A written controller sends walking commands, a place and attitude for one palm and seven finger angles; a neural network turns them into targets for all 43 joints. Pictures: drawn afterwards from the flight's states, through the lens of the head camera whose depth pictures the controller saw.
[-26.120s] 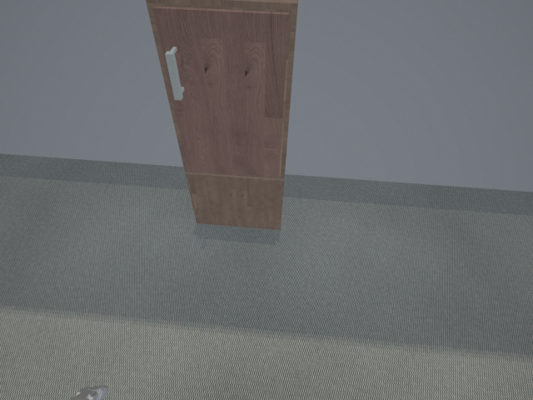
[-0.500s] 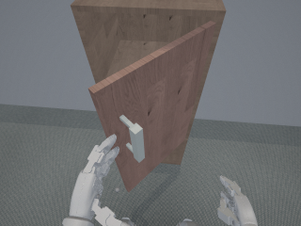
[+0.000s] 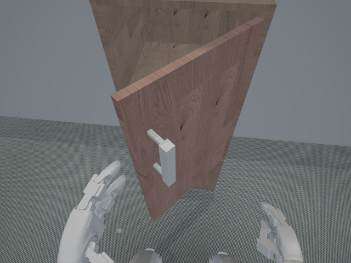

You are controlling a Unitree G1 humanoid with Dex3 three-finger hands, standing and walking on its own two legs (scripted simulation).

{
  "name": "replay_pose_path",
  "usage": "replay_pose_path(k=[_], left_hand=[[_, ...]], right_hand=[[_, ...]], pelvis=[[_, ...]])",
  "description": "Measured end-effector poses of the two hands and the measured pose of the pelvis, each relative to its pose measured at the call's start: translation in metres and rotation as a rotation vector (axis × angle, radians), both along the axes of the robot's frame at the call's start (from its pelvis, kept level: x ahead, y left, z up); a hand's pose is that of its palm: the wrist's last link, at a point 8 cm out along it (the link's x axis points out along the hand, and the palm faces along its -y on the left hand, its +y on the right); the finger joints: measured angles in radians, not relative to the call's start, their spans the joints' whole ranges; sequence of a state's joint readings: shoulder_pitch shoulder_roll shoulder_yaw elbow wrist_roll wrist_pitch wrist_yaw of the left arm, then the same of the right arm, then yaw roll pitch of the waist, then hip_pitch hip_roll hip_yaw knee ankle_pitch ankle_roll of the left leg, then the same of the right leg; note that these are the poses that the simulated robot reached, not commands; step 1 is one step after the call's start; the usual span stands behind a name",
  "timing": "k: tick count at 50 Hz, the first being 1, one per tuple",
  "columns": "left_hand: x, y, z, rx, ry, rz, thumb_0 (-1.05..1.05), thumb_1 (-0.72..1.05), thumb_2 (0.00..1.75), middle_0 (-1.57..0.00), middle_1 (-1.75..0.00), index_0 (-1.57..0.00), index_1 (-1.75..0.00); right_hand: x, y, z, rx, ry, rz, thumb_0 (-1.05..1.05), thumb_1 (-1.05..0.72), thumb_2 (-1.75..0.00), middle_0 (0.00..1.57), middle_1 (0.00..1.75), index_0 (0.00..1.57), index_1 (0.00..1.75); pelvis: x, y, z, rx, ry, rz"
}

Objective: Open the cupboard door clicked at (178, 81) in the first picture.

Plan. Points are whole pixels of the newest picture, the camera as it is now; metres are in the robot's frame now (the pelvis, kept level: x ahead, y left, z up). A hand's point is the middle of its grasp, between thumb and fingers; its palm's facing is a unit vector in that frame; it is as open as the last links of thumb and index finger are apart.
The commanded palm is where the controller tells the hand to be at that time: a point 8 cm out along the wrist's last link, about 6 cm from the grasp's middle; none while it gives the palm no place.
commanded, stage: draw the hand back to the body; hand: left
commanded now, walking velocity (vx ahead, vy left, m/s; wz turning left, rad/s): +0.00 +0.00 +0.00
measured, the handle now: (161, 159) +0.31 +0.06 +0.10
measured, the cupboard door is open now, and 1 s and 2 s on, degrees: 49 49 49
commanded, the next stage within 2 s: step back with the hand held close in 1.52 s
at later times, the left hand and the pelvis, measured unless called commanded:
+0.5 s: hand (69, 210) +0.18 +0.18 +0.15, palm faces +0.02 -0.98 -0.18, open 15.9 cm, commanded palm +0.15 +0.23 +0.17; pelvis +0.01 +0.01 +0.03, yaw +0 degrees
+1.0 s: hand (4, 169) +0.21 +0.25 +0.22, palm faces +0.39 -0.83 -0.40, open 10.7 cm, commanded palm +0.16 +0.29 +0.23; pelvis +0.03 +0.01 +0.07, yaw -1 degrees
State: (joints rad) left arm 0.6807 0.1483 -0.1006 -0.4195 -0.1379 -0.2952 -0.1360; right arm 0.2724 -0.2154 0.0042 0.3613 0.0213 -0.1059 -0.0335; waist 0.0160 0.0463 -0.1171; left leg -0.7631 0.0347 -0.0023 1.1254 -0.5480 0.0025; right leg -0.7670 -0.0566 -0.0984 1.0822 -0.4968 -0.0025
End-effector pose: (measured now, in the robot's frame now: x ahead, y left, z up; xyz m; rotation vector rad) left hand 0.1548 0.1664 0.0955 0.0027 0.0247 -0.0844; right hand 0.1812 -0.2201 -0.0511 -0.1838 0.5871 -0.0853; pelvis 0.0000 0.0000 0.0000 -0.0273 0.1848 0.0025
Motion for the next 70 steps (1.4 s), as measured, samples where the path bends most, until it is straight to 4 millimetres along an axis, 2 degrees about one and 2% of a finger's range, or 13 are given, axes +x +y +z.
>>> replay_pose_path(k=[12, 19, 23, 25, 31, 36, 41, 60, 70], left_hand=[[0.005, 0.029, 0.036, 0.056, -0.052, 0.033, -0.01, -0.5, 0.3, -0.15, -0.3, -0.15, -0.3], [0.006, 0.044, 0.042, 0.072, -0.016, 0.028, -0.01, -0.49, 0.3, -0.15, -0.3, -0.16, -0.3], [0.005, 0.057, 0.055, 0.087, -0.043, 0.05, -0.01, -0.46, 0.31, -0.15, -0.3, -0.16, -0.3], [0.005, 0.064, 0.064, 0.182, -0.047, 0.101, -0.01, -0.43, 0.32, -0.16, -0.3, -0.16, -0.3], [0.002, 0.081, 0.084, 0.314, -0.027, 0.275, -0.01, -0.28, 0.39, -0.16, -0.3, -0.16, -0.3], [0.003, 0.091, 0.093, 0.362, -0.015, 0.34, -0.01, -0.12, 0.46, -0.17, -0.3, -0.17, -0.3], [0.007, 0.105, 0.11, 0.406, -0.051, 0.397, 0.0, 0.05, 0.53, -0.18, -0.3, -0.18, -0.3], [0.022, 0.139, 0.164, 0.468, -0.208, 0.547, 0.01, 0.7, 0.81, -0.2, -0.3, -0.21, -0.3], [0.023, 0.127, 0.151, 0.432, -0.154, 0.515, 0.01, 0.87, 0.88, -0.21, -0.3, -0.21, -0.3]], right_hand=[[-0.002, 0.018, 0.015, 0.03, -0.021, -0.008, 0.01, -0.9, -0.9, 0.2, 0.3, 0.2, 0.3], [-0.001, 0.018, 0.028, 0.011, -0.043, -0.007, 0.01, -0.9, -0.9, 0.2, 0.3, 0.2, 0.3], [0.002, 0.017, 0.035, 0.004, -0.057, -0.006, 0.01, -0.9, -0.9, 0.2, 0.3, 0.2, 0.3], [0.003, 0.017, 0.038, -0.009, -0.055, -0.008, 0.01, -0.9, -0.9, 0.2, 0.3, 0.2, 0.3], [0.006, 0.022, 0.046, -0.012, -0.046, -0.012, 0.01, -0.9, -0.9, 0.2, 0.3, 0.2, 0.3], [0.006, 0.026, 0.048, -0.013, -0.017, -0.001, 0.01, -0.9, -0.9, 0.2, 0.3, 0.2, 0.3], [0.007, 0.027, 0.05, -0.018, 0.003, 0.01, 0.01, -0.9, -0.9, 0.2, 0.3, 0.2, 0.3], [0.024, 0.01, 0.062, -0.039, 0.028, 0.011, 0.01, -0.9, -0.9, 0.2, 0.3, 0.2, 0.3], [0.019, 0.002, 0.06, -0.034, 0.06, 0.0, 0.01, -0.9, -0.9, 0.2, 0.3, 0.2, 0.3]], pelvis=[[0.004, 0.009, 0.013, -0.01, -0.045, 0.0], [0.007, 0.012, 0.022, -0.014, -0.073, 0.001], [0.011, 0.012, 0.027, -0.017, -0.089, 0.002], [0.012, 0.013, 0.03, -0.015, -0.1, -0.002], [0.016, 0.015, 0.044, -0.011, -0.135, -0.003], [0.018, 0.016, 0.055, -0.002, -0.166, -0.006], [0.022, 0.015, 0.063, 0.003, -0.2, -0.006], [0.027, 0.007, 0.081, 0.012, -0.267, -0.02], [0.026, 0.003, 0.083, 0.014, -0.274, -0.025]])
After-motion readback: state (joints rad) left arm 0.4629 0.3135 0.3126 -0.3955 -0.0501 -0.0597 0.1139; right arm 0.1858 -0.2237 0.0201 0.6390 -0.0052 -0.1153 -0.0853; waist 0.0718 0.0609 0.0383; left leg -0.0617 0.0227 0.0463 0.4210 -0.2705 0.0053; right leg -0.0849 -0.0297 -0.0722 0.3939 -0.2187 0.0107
